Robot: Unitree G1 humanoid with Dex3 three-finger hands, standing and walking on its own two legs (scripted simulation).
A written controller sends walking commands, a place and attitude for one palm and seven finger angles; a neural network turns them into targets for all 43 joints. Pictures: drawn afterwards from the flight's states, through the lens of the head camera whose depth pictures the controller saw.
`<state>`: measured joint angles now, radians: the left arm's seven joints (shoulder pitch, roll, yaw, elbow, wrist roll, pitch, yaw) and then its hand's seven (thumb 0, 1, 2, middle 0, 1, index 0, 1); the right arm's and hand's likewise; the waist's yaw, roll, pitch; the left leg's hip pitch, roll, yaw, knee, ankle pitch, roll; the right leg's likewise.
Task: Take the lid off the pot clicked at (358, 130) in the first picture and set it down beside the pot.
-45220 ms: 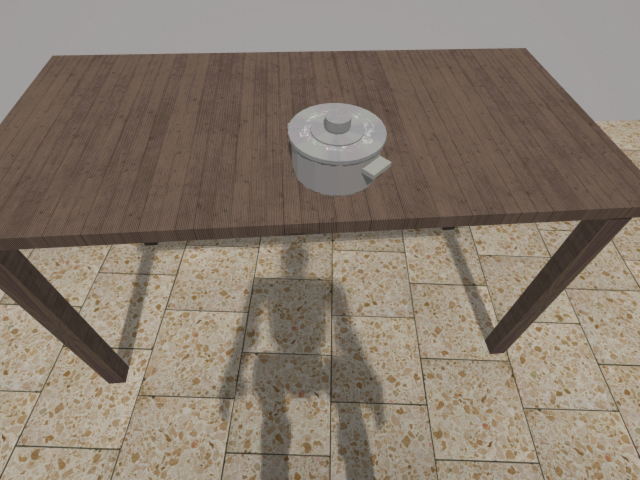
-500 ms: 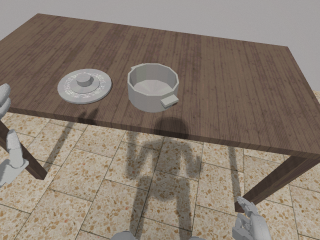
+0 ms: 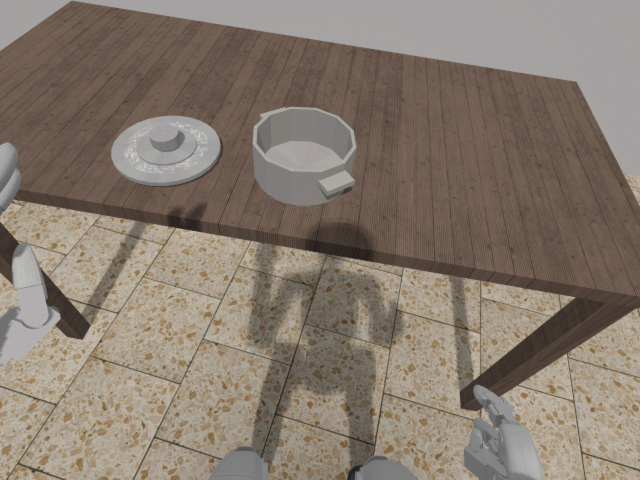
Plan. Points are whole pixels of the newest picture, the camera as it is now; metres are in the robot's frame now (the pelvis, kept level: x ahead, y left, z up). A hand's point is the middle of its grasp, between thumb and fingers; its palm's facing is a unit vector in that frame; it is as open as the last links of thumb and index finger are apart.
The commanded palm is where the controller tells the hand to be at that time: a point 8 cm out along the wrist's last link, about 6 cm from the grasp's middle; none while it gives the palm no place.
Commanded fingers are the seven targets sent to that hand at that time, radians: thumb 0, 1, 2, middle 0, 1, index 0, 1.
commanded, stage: step back with the hand held close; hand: left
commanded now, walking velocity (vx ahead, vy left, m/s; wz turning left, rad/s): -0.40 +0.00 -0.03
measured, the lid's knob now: (164, 137) +0.63 +0.29 +0.03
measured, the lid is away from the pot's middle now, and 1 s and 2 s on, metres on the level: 0.24 0.24 0.24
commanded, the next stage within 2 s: stop stepping back and stand still in 0.58 s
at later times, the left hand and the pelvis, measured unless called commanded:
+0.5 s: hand (57, 366) +0.17 +0.20 +0.21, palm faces +0.31 -0.86 -0.41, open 7.4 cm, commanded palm +0.11 +0.25 +0.21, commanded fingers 0.00 0.90 0.90 -0.20 -0.30 -0.20 -0.30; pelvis -0.04 -0.02 +0.01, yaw -4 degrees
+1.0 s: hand out of the picture +0.05 +0.17 +0.22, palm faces +0.25 -0.85 -0.47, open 7.4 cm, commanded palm +0.00 +0.24 +0.21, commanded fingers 0.00 0.90 0.90 -0.20 -0.30 -0.20 -0.30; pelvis -0.15 -0.03 +0.02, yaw -4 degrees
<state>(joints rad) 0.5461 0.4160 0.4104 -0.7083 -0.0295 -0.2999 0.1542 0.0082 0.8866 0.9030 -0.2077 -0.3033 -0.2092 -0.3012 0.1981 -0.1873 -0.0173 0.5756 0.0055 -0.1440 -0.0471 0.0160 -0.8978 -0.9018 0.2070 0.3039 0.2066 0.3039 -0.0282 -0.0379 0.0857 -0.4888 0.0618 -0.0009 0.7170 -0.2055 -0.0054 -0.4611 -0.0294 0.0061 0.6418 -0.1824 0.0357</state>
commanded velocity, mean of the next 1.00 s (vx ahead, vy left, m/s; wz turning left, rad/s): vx -0.18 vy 0.01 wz -0.02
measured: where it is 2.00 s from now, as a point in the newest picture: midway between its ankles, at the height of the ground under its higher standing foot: outside the picture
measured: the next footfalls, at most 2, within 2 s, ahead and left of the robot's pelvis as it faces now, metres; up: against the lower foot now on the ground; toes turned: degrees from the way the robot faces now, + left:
right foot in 0.50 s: -0.02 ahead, -0.14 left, +0.00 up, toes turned -5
left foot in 0.70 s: -0.03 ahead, +0.10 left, +0.00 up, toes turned -4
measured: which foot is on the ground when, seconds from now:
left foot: down 0.00-0.52, up 0.54-0.68, down 0.70-0.90, up 0.92-1.00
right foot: down 0.00-0.26, up 0.28-0.48, down 0.50-1.00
